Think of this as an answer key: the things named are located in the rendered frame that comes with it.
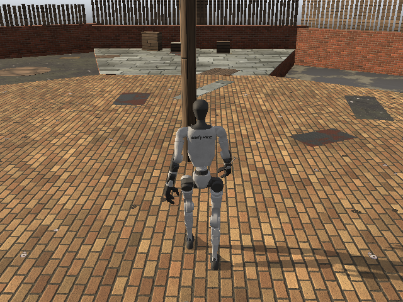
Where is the right robot hand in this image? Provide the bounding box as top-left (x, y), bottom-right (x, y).
top-left (217, 166), bottom-right (231, 178)

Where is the robot right forearm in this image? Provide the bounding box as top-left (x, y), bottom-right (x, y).
top-left (223, 150), bottom-right (232, 169)

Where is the robot left upper arm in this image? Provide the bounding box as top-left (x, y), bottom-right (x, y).
top-left (173, 127), bottom-right (188, 163)

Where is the left robot hand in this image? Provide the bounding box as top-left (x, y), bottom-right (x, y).
top-left (164, 186), bottom-right (179, 204)

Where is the humanoid robot head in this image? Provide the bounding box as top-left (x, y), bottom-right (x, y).
top-left (190, 99), bottom-right (212, 130)

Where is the right robot foot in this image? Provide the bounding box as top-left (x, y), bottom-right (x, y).
top-left (210, 253), bottom-right (219, 271)

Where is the robot left forearm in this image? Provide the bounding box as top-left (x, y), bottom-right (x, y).
top-left (166, 154), bottom-right (179, 187)

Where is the robot right upper arm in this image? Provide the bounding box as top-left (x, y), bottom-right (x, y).
top-left (214, 126), bottom-right (230, 159)

